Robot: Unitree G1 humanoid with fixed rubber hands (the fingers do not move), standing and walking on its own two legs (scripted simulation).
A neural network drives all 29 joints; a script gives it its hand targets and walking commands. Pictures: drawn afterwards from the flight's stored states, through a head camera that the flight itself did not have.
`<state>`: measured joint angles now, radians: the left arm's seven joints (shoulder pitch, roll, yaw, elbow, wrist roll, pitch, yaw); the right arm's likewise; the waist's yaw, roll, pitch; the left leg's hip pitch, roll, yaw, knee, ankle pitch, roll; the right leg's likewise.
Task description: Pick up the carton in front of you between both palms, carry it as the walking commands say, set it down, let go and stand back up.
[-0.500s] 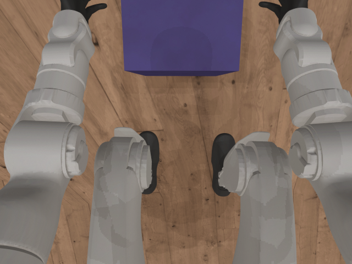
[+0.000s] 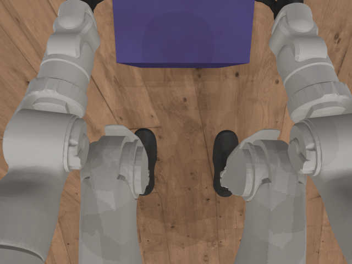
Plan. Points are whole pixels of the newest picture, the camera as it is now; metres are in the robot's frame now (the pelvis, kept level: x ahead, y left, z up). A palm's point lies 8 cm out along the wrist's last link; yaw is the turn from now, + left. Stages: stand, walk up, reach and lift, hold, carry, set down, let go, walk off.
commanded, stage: reach and lift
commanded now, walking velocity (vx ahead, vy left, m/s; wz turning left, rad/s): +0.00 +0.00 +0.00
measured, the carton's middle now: (181, 14) +0.53 +0.03 -0.24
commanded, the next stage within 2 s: none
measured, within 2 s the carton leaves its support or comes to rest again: leaves its support in 0.50 s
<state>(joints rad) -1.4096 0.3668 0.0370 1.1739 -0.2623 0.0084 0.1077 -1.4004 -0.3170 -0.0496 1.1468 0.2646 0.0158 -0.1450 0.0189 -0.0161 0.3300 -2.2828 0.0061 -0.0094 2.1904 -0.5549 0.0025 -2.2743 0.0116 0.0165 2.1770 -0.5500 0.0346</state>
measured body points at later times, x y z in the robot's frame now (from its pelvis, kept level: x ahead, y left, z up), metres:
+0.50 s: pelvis -0.01 +0.00 -0.01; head +0.35 +0.02 +0.25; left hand +0.54 +0.18 -0.18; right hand +0.56 -0.13 -0.17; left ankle +0.11 +0.12 -0.33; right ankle +0.12 -0.13 -0.33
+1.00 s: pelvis +0.00 -0.01 +0.10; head +0.25 +0.02 +0.46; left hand +0.49 +0.19 +0.03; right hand +0.51 -0.11 +0.03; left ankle +0.11 +0.12 -0.33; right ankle +0.12 -0.13 -0.33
